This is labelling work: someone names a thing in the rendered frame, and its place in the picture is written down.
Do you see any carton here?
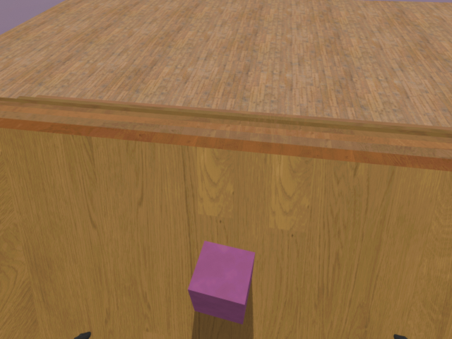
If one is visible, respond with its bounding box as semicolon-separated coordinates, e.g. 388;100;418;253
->
188;241;255;325

